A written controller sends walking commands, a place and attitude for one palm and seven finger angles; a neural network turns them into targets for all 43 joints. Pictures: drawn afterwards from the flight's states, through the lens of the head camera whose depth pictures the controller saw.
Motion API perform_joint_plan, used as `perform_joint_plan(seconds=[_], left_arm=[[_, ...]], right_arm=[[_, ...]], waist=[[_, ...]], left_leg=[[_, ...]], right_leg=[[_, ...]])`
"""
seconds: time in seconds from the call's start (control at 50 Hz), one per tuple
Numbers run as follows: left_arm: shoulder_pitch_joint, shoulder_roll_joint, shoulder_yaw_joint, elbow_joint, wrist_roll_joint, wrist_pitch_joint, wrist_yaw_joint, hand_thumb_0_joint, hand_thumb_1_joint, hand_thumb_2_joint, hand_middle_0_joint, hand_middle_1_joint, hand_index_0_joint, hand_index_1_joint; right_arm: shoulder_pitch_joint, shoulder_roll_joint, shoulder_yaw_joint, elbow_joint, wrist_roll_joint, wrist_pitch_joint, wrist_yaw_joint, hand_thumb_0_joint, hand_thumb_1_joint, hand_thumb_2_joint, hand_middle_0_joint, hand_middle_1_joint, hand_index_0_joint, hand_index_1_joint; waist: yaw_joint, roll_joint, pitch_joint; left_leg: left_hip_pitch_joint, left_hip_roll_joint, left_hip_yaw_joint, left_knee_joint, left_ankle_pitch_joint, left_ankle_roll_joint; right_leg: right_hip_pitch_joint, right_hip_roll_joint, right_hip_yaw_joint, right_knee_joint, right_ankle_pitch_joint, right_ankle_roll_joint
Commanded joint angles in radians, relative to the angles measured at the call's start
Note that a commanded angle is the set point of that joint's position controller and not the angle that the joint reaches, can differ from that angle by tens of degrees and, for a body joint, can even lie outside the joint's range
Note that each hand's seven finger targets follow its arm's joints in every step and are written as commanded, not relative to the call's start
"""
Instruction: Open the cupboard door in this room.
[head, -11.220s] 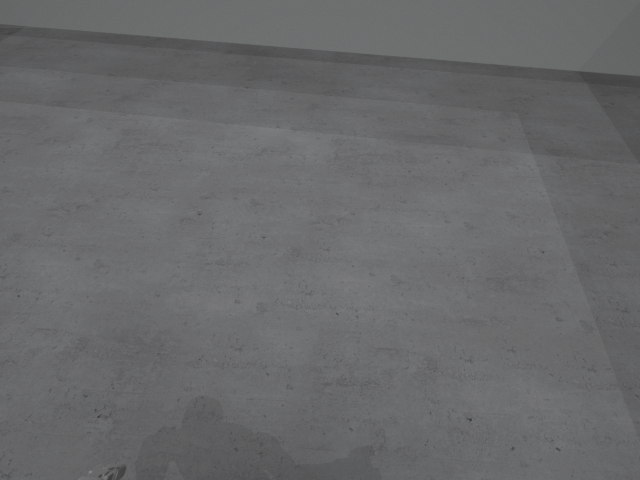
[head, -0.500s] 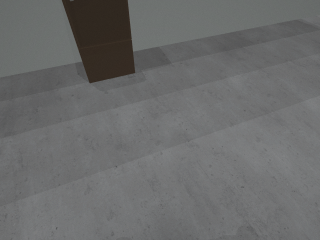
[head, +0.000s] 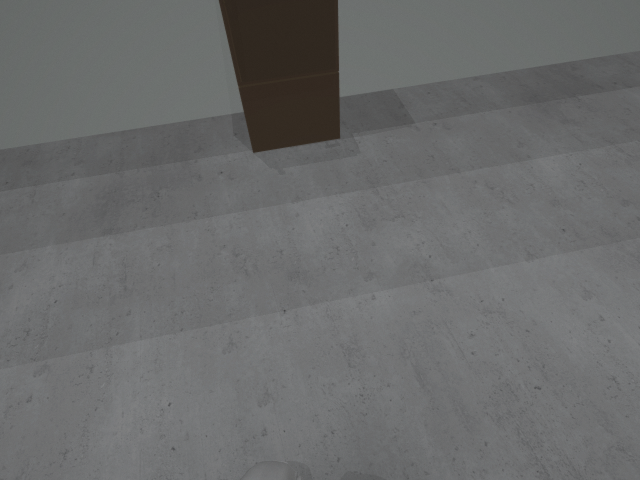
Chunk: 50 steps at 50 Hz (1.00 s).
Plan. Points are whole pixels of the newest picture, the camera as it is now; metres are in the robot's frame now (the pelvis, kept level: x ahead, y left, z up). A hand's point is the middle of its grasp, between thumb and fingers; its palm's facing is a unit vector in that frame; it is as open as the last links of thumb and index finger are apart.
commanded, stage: turn or walk to find it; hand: left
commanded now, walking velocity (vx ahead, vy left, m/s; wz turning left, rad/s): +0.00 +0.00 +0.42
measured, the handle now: out of the picture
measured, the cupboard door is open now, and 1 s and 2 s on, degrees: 0 0 0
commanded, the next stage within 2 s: stand and wait in 0.70 s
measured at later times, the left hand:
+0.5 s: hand out of the picture -0.01 +0.28 -0.17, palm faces +0.25 -0.94 -0.24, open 7.4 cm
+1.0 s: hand out of the picture -0.04 +0.19 -0.15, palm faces +0.38 -0.89 -0.25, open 7.4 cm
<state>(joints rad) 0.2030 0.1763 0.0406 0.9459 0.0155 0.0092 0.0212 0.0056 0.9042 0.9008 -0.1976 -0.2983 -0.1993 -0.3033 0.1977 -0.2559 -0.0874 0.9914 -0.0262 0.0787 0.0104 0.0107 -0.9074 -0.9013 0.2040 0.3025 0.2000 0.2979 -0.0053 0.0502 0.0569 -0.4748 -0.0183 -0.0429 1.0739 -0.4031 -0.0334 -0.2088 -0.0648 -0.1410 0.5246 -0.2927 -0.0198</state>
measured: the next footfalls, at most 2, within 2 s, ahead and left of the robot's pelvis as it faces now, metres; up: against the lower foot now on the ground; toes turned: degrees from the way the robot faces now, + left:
left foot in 0.28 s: +0.01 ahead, +0.15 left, +0.00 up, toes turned +12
right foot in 0.74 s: +0.06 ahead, -0.08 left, +0.00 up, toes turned +13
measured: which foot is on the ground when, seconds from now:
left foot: up 0.00-0.26, down 0.28-0.74, up 0.76-1.00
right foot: down 0.00-0.28, up 0.30-0.72, down 0.74-1.00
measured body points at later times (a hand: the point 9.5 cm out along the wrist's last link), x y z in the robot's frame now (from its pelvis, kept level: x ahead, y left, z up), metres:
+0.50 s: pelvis -0.02 +0.05 +0.01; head +0.01 +0.08 +0.45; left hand -0.02 +0.33 -0.15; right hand +0.11 -0.17 -0.13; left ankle -0.03 +0.15 -0.74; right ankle -0.01 -0.10 -0.66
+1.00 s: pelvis -0.02 -0.01 +0.01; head +0.00 -0.02 +0.45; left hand -0.06 +0.23 -0.13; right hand +0.09 -0.24 -0.16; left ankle -0.11 +0.14 -0.67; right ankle +0.02 -0.09 -0.74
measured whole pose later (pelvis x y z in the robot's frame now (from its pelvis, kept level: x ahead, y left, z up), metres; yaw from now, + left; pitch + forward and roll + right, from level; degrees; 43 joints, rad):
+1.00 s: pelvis -0.02 -0.01 +0.01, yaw +21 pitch -1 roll +2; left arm 0.24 0.16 0.02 0.98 0.02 0.01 0.02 0.01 0.90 0.90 -0.20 -0.30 -0.20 -0.30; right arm 0.24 -0.24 -0.07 1.03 -0.02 0.07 0.00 0.01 -0.91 -0.90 0.20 0.30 0.20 0.30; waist 0.00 0.03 0.05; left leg -0.38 0.03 -0.04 0.95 -0.39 -0.05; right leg -0.22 -0.05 -0.12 0.47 -0.24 -0.04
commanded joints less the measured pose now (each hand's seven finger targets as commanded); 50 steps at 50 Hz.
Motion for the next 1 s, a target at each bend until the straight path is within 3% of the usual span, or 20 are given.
perform_joint_plan(seconds=[0.0, 0.14, 0.2, 0.22, 0.24, 0.26, 0.28, 0.3, 0.34, 0.38, 0.56, 0.64, 0.68, 0.7, 0.72, 0.74, 0.76, 0.8, 0.84, 0.98], left_arm=[[-0.006, 0.183, 0.038, -0.059, 0.01, -0.024, 0.015, 0.0, 0.9, 0.9, -0.2, -0.3, -0.2, -0.3], [0.087, 0.253, 0.055, -0.024, 0.018, -0.014, 0.008, 0.0, 0.9, 0.9, -0.2, -0.3, -0.2, -0.3], [0.065, 0.256, 0.058, -0.018, 0.01, -0.006, 0.007, 0.0, 0.9, 0.9, -0.2, -0.3, -0.2, -0.3], [0.062, 0.242, 0.056, -0.019, 0.002, 0.0, 0.005, 0.0, 0.9, 0.9, -0.2, -0.3, -0.2, -0.3], [0.074, 0.195, 0.051, -0.042, -0.006, 0.008, 0.0, 0.0, 0.9, 0.9, -0.2, -0.3, -0.2, -0.3], [0.03, 0.14, 0.027, -0.078, -0.003, 0.011, -0.006, 0.0, 0.9, 0.9, -0.2, -0.3, -0.2, -0.3], [-0.028, 0.146, 0.025, -0.083, 0.003, 0.027, 0.005, 0.0, 0.9, 0.9, -0.2, -0.3, -0.2, -0.3], [-0.063, 0.147, 0.03, -0.079, -0.002, 0.028, 0.004, 0.0, 0.9, 0.9, -0.2, -0.3, -0.2, -0.3], [-0.035, 0.147, 0.035, -0.048, -0.002, 0.022, -0.008, 0.0, 0.9, 0.9, -0.2, -0.3, -0.2, -0.3], [-0.015, 0.145, 0.033, -0.029, -0.002, 0.018, -0.012, 0.0, 0.9, 0.9, -0.2, -0.3, -0.2, -0.3], [-0.088, 0.128, 0.024, -0.073, -0.006, 0.02, -0.003, 0.0, 0.9, 0.9, -0.2, -0.3, -0.2, -0.3], [-0.018, 0.123, 0.024, -0.068, -0.012, 0.015, 0.001, 0.0, 0.9, 0.9, -0.2, -0.3, -0.2, -0.3], [0.051, 0.14, 0.03, -0.051, -0.01, 0.002, 0.004, 0.0, 0.9, 0.9, -0.2, -0.3, -0.2, -0.3], [0.075, 0.183, 0.036, -0.046, -0.001, -0.01, 0.01, 0.0, 0.9, 0.9, -0.2, -0.3, -0.2, -0.3], [0.077, 0.261, 0.049, -0.049, 0.012, -0.019, 0.017, 0.0, 0.9, 0.9, -0.2, -0.3, -0.2, -0.3], [0.067, 0.274, 0.05, -0.069, 0.004, -0.016, 0.014, 0.0, 0.9, 0.9, -0.2, -0.3, -0.2, -0.3], [0.025, 0.251, 0.051, -0.078, 0.002, -0.01, 0.019, 0.0, 0.9, 0.9, -0.2, -0.3, -0.2, -0.3], [-0.063, 0.193, 0.032, -0.086, 0.003, -0.012, 0.013, 0.0, 0.9, 0.9, -0.2, -0.3, -0.2, -0.3], [-0.055, 0.163, 0.023, -0.08, 0.001, -0.022, 0.01, 0.0, 0.9, 0.9, -0.2, -0.3, -0.2, -0.3], [0.098, 0.182, 0.025, 0.019, 0.011, -0.028, 0.007, 0.0, 0.9, 0.9, -0.2, -0.3, -0.2, -0.3]], right_arm=[[-0.008, -0.05, -0.008, -0.066, 0.003, -0.02, 0.011, 0.0, -0.9, -0.9, 0.2, 0.3, 0.2, 0.3], [-0.1, -0.029, 0.015, -0.099, 0.016, -0.038, 0.008, 0.0, -0.9, -0.9, 0.2, 0.3, 0.2, 0.3], [-0.028, -0.039, 0.018, -0.083, 0.016, -0.051, 0.003, 0.0, -0.9, -0.9, 0.2, 0.3, 0.2, 0.3], [0.01, -0.066, 0.013, -0.072, 0.014, -0.06, 0.003, 0.0, -0.9, -0.9, 0.2, 0.3, 0.2, 0.3], [0.043, -0.15, -0.006, -0.073, 0.007, -0.072, 0.001, 0.0, -0.9, -0.9, 0.2, 0.3, 0.2, 0.3], [0.091, -0.232, -0.023, -0.072, 0.008, -0.067, -0.002, 0.0, -0.9, -0.9, 0.2, 0.3, 0.2, 0.3], [0.122, -0.222, -0.024, -0.046, 0.007, -0.068, -0.015, 0.0, -0.9, -0.9, 0.2, 0.3, 0.2, 0.3], [0.094, -0.202, -0.019, -0.048, 0.006, -0.067, -0.025, 0.0, -0.9, -0.9, 0.2, 0.3, 0.2, 0.3], [0.002, -0.146, 0.0, -0.067, 0.004, -0.072, -0.029, 0.0, -0.9, -0.9, 0.2, 0.3, 0.2, 0.3], [-0.001, -0.136, 0.002, -0.073, 0.008, -0.081, -0.03, 0.0, -0.9, -0.9, 0.2, 0.3, 0.2, 0.3], [0.047, -0.137, -0.013, -0.067, 0.003, -0.067, -0.024, 0.0, -0.9, -0.9, 0.2, 0.3, 0.2, 0.3], [0.0, -0.144, -0.018, -0.085, -0.001, -0.058, -0.02, 0.0, -0.9, -0.9, 0.2, 0.3, 0.2, 0.3], [-0.015, -0.126, -0.019, -0.093, 0.007, -0.055, -0.017, 0.0, -0.9, -0.9, 0.2, 0.3, 0.2, 0.3], [0.004, -0.083, -0.011, -0.093, 0.015, -0.058, -0.012, 0.0, -0.9, -0.9, 0.2, 0.3, 0.2, 0.3], [0.021, -0.014, 0.004, -0.112, 0.02, -0.061, -0.008, 0.0, -0.9, -0.9, 0.2, 0.3, 0.2, 0.3], [-0.004, -0.064, -0.01, -0.114, 0.01, -0.043, -0.012, 0.0, -0.9, -0.9, 0.2, 0.3, 0.2, 0.3], [-0.015, -0.069, -0.016, -0.109, 0.005, -0.026, -0.011, 0.0, -0.9, -0.9, 0.2, 0.3, 0.2, 0.3], [0.032, -0.052, -0.012, -0.058, 0.002, -0.02, -0.003, 0.0, -0.9, -0.9, 0.2, 0.3, 0.2, 0.3], [0.081, -0.042, -0.003, -0.03, 0.003, -0.023, -0.003, 0.0, -0.9, -0.9, 0.2, 0.3, 0.2, 0.3], [0.004, -0.008, 0.023, -0.016, 0.013, -0.045, -0.015, 0.0, -0.9, -0.9, 0.2, 0.3, 0.2, 0.3]], waist=[[0.001, -0.21, 0.011], [0.061, -0.237, -0.045], [0.021, -0.233, -0.087], [-0.004, -0.154, -0.112], [-0.022, 0.067, -0.144], [-0.045, 0.261, -0.123], [-0.073, 0.244, -0.135], [-0.062, 0.229, -0.1], [-0.013, 0.136, -0.074], [-0.007, 0.099, -0.103], [-0.036, 0.098, -0.078], [0.002, 0.116, -0.083], [0.036, 0.071, -0.104], [0.042, -0.048, -0.119], [0.039, -0.306, -0.102], [0.057, -0.303, -0.074], [0.038, -0.277, -0.018], [-0.014, -0.169, 0.042], [-0.02, -0.197, 0.003], [0.047, -0.205, -0.049]], left_leg=[[-0.052, 0.056, 0.023, 0.069, 0.026, -0.024], [0.057, 0.048, 0.113, -0.283, -0.059, -0.022], [0.202, 0.04, 0.144, -0.52, 0.079, -0.009], [0.318, 0.055, 0.126, -0.66, 0.208, 0.004], [0.458, 0.225, -0.104, -0.726, 0.401, 0.072], [0.485, 0.407, -0.294, -0.744, 0.68, 0.171], [0.428, 0.409, -0.297, -0.755, 0.654, 0.201], [0.398, 0.371, -0.279, -0.748, 0.622, 0.209], [0.377, 0.292, -0.181, -0.734, 0.63, 0.195], [0.409, 0.265, -0.137, -0.723, 0.699, 0.187], [0.368, 0.255, -0.23, -0.726, 0.612, 0.206], [0.253, 0.228, -0.272, -0.703, 0.522, 0.19], [0.166, 0.173, -0.248, -0.632, 0.427, 0.14], [0.063, 0.108, -0.186, -0.534, 0.279, 0.086], [-0.091, -0.03, -0.026, -0.347, -0.022, 0.016], [-0.043, -0.017, -0.041, -0.161, -0.16, 0.012], [-0.028, -0.001, -0.065, -0.038, -0.138, 0.019], [-0.02, 0.022, -0.047, 0.061, -0.017, 0.016], [-0.006, 0.026, -0.022, 0.059, 0.048, -0.001], [0.088, 0.051, 0.051, -0.286, -0.044, -0.015]], right_leg=[[-0.005, -0.264, 0.155, -0.249, 0.146, -0.086], [0.107, -0.301, 0.105, -0.143, 0.42, -0.118], [0.083, -0.281, 0.054, -0.039, 0.431, -0.062], [0.021, -0.253, 0.013, 0.05, 0.372, -0.013], [-0.16, -0.152, -0.045, 0.226, 0.123, 0.056], [-0.327, -0.066, -0.024, 0.404, -0.331, 0.097], [-0.32, -0.064, 0.074, 0.504, -0.348, 0.091], [-0.351, -0.061, 0.106, 0.559, -0.296, 0.088], [-0.344, -0.059, 0.118, 0.589, -0.171, 0.092], [-0.328, -0.051, 0.115, 0.579, -0.132, 0.103], [-0.25, -0.007, 0.116, 0.355, -0.16, 0.106], [-0.087, 0.027, 0.099, 0.148, -0.1, 0.087], [0.074, 0.021, 0.089, -0.077, 0.068, 0.082], [0.193, -0.077, 0.181, -0.184, 0.093, 0.057], [0.236, -0.316, 0.437, -0.246, 0.116, -0.042], [0.046, -0.412, 0.497, -0.306, 0.032, -0.13], [-0.07, -0.385, 0.506, -0.338, -0.082, -0.148], [-0.123, -0.265, 0.338, -0.313, -0.074, -0.105], [-0.062, -0.208, 0.239, -0.282, 0.056, -0.083], [0.08, -0.224, 0.257, -0.225, 0.321, -0.135]])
